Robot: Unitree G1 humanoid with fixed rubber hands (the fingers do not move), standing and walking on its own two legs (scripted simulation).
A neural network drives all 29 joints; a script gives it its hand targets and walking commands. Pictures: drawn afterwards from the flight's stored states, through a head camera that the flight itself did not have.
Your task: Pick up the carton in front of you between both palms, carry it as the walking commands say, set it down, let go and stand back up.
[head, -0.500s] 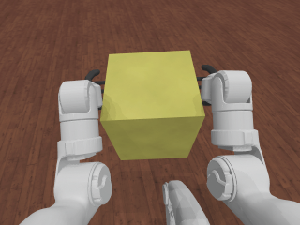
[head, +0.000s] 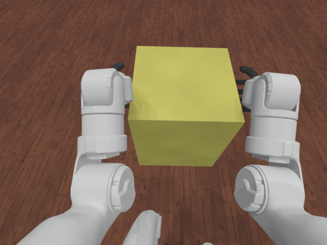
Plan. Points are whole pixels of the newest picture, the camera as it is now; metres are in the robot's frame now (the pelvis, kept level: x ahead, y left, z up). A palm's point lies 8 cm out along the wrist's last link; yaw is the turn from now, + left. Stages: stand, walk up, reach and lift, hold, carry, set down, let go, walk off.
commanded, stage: carry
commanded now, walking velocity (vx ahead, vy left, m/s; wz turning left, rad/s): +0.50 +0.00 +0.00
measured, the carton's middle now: (178, 112) +0.43 +0.03 +0.07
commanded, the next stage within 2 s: none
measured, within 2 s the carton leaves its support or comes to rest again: neither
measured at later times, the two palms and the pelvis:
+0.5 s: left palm (140, 31) +0.66 +0.15 +0.16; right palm (240, 33) +0.64 -0.13 +0.17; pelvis +0.28 +0.02 +0.04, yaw -3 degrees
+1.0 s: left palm (159, 7) +0.89 +0.12 +0.13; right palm (236, 10) +0.88 -0.16 +0.13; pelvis +0.58 -0.01 +0.03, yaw -1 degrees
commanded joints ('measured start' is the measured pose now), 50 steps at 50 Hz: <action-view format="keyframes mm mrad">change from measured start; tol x16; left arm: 1 -718 -1116 -366 -34 -440 16 -509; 13 -604 -1065 -294 151 -374 -22 -540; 25 -630 -1170 -441 -59 -456 -109 -499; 34 -304 -1182 -436 30 -379 -114 -538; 44 -40 -1163 -683 -493 -342 -142 -528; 50 284 -1155 -809 -443 -345 -133 -558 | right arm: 1 -816 1066 483 -39 452 -3 250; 14 -658 1133 379 263 473 -49 318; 37 -412 1305 654 -114 488 -127 324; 50 182 1249 928 -403 451 -138 325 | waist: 1 -16 -123 -647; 11 -124 -146 -592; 14 -145 243 -611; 17 -135 32 -535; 30 -117 158 -551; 32 -101 72 -626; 34 -59 -372 -681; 38 -61 -132 -585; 50 -90 -135 -486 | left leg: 1 -92 63 -3 -260 94 -20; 10 450 -73 222 -1024 347 -53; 14 1094 393 -573 -1083 432 201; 22 885 257 -126 -1206 235 76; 30 942 181 89 -1057 541 -18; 32 732 143 144 -826 501 -82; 34 206 -8 124 -484 -35 -137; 36 15 24 39 -337 -164 -109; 50 583 8 248 -1088 330 -107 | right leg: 1 607 -266 368 -220 413 -155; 10 495 -157 73 -56 769 -4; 11 386 -146 45 56 675 41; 13 -138 3 81 448 -62 109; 15 -352 -15 187 603 -220 72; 29 5 -43 35 -252 215 113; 32 458 -105 57 -355 248 75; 35 934 -424 607 -352 419 -133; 50 514 -221 46 -277 463 46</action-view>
